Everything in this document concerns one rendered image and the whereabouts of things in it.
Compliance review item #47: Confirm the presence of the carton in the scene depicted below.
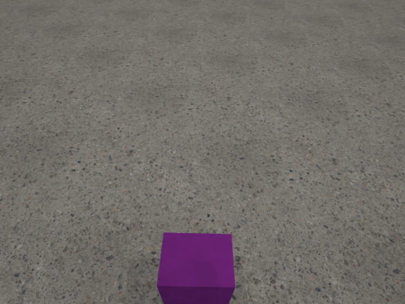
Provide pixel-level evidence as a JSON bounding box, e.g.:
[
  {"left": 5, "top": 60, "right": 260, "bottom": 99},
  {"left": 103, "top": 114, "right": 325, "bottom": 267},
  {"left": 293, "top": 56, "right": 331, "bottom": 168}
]
[{"left": 157, "top": 232, "right": 235, "bottom": 304}]

